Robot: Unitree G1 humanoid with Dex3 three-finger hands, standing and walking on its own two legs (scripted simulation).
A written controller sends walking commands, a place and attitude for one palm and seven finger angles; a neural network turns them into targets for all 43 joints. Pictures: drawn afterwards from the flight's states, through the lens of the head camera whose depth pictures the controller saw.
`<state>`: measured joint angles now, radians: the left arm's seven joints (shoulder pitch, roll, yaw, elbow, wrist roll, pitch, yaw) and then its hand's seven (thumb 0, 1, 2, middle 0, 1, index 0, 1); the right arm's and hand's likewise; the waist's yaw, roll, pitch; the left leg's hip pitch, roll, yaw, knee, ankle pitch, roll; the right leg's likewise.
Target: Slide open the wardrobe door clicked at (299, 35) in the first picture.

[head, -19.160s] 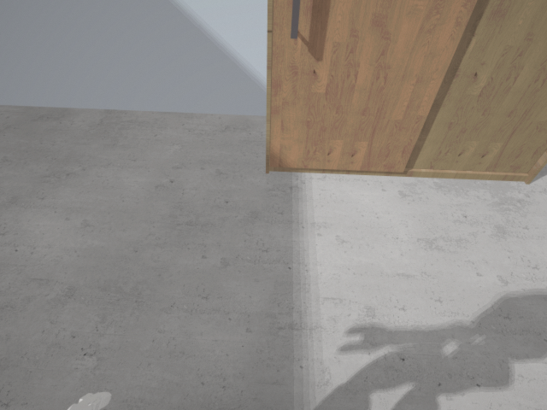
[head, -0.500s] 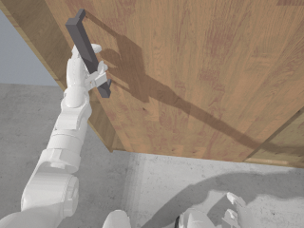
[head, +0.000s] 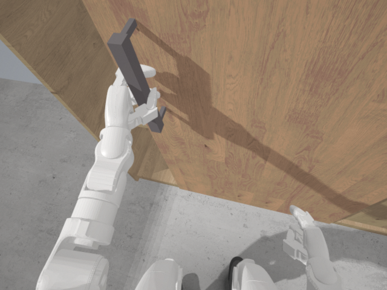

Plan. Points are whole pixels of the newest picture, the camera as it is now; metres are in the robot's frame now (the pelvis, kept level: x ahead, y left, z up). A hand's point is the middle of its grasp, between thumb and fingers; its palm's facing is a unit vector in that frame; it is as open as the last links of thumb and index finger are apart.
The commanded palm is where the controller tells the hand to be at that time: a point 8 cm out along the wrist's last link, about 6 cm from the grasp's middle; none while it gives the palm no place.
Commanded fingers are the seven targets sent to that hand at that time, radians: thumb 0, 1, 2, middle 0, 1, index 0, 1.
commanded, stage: step sideways, sliding the door along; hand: left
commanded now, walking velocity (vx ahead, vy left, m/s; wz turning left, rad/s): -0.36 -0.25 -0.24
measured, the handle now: (146, 85) +0.47 +0.15 +0.11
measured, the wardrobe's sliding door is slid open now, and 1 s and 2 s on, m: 0.25 0.48 0.48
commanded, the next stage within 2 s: stop walking and hold the door there in 1.06 s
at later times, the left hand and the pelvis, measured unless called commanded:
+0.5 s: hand (263, 128) +0.38 -0.08 +0.10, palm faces -0.05 -0.98 -0.20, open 6.4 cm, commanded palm +0.36 -0.04 +0.12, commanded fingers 0.00 0.90 0.90 -0.45 -1.40 -0.45 -1.40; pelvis -0.03 -0.14 +0.01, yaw -7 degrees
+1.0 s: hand (279, 124) +0.38 -0.10 +0.11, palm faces +0.26 -0.96 -0.10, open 6.7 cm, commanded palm +0.34 -0.13 +0.12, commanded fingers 0.00 0.90 0.90 -0.45 -1.40 -0.45 -1.40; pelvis -0.07 -0.28 +0.00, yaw -7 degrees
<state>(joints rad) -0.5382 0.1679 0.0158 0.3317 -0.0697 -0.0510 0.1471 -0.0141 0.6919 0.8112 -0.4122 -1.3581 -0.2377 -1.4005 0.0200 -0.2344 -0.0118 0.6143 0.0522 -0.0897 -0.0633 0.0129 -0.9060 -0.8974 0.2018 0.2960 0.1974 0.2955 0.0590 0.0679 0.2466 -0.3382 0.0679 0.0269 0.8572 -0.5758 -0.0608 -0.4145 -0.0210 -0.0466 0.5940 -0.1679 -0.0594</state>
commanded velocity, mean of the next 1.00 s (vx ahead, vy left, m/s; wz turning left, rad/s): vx -0.12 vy -0.29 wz -0.10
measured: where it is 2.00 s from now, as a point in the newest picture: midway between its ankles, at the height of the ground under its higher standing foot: outside the picture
